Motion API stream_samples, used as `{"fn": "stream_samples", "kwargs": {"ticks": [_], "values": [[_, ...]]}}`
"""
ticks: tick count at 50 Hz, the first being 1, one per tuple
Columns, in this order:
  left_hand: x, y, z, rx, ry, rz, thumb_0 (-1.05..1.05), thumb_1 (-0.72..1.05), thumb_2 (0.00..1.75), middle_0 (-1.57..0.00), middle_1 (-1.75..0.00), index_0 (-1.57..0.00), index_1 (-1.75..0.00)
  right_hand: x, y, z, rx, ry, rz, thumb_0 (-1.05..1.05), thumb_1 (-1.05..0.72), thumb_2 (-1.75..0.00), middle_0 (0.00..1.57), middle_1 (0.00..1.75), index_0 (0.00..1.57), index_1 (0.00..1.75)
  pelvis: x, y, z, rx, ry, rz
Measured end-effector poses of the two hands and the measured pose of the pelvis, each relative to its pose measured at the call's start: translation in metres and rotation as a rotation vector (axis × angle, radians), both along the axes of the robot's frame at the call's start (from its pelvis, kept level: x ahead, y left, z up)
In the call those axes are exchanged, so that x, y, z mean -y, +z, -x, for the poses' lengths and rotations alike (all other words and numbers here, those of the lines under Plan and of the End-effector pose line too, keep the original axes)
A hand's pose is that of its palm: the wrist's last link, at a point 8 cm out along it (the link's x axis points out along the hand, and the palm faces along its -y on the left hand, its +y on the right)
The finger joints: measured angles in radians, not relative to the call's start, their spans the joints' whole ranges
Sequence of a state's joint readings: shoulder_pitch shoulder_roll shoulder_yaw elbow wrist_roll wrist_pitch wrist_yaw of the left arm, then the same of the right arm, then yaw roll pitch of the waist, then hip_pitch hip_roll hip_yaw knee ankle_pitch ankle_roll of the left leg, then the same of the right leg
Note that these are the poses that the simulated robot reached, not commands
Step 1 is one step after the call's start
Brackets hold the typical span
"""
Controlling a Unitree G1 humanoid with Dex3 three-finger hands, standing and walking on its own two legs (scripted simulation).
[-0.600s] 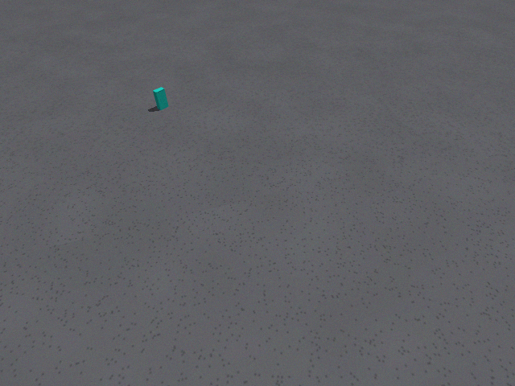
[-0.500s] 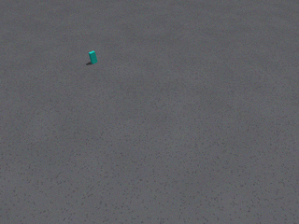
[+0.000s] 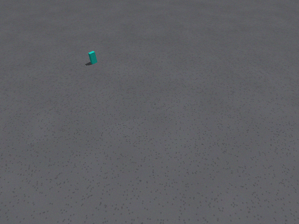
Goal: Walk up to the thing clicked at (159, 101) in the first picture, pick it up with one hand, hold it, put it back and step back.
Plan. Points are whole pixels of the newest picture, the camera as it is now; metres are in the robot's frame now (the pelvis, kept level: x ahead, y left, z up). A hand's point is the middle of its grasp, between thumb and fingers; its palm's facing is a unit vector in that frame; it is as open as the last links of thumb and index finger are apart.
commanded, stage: stand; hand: left
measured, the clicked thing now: (92, 57) +2.10 +0.73 -0.71
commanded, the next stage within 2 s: walk up in 0.52 s
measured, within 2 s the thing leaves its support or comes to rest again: neither
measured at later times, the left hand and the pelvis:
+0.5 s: hand out of the picture +0.08 +0.25 -0.16, palm faces -0.04 -0.94 -0.34, open 7.4 cm; pelvis +0.00 +0.00 +0.00, yaw +0 degrees
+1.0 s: hand out of the picture +0.17 +0.44 -0.18, palm faces +0.07 -0.92 -0.37, open 7.4 cm; pelvis +0.14 +0.13 -0.03, yaw +7 degrees
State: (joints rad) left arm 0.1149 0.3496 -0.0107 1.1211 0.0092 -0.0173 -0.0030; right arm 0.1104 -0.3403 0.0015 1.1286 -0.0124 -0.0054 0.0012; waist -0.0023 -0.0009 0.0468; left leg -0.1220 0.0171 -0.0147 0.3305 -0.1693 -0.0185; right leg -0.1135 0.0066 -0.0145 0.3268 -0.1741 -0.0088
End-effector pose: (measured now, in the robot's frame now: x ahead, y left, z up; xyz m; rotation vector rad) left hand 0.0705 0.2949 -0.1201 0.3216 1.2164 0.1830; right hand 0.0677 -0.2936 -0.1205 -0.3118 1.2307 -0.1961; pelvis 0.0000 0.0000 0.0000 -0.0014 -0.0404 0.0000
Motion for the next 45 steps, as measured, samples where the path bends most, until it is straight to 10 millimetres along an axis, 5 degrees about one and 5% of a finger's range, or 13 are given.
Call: {"fn": "stream_samples", "kwargs": {"ticks": [29, 33, 39, 45], "values": [[-0.009, 0.004, -0.003, 0.041, 0.016, 0.017, 0.01, 0.9, 0.89, -0.21, -0.3, -0.2, -0.3, 0.002, 0.003, -0.002, -0.007, 0.014, -0.01, 0.01, -0.9, -0.9, 0.2, 0.3, 0.2, 0.3, -0.003, 0.0, -0.007, -0.017, 0.024, 0.012], [-0.033, 0.015, 0.005, 0.092, 0.066, -0.007, 0.01, 0.9, 0.89, -0.21, -0.31, -0.21, -0.3, 0.005, 0.015, -0.025, -0.014, 0.078, 0.013, 0.01, -0.9, -0.9, 0.2, 0.3, 0.2, 0.3, -0.013, 0.003, -0.015, -0.036, 0.05, 0.007], [-0.093, 0.017, 0.015, 0.045, 0.112, -0.069, 0.01, 0.9, 0.89, -0.21, -0.31, -0.21, -0.3, -0.004, 0.035, -0.09, 0.071, 0.135, 0.056, 0.01, -0.9, -0.9, 0.2, 0.3, 0.2, 0.3, -0.044, -0.002, -0.043, -0.017, 0.091, 0.018], [-0.166, -0.013, -0.023, 0.054, 0.157, -0.082, 0.01, 0.9, 0.89, -0.21, -0.31, -0.21, -0.3, -0.044, 0.04, -0.156, 0.144, 0.151, 0.119, 0.01, -0.9, -0.9, 0.2, 0.3, 0.2, 0.3, -0.094, -0.027, -0.1, -0.024, 0.126, 0.034]]}}
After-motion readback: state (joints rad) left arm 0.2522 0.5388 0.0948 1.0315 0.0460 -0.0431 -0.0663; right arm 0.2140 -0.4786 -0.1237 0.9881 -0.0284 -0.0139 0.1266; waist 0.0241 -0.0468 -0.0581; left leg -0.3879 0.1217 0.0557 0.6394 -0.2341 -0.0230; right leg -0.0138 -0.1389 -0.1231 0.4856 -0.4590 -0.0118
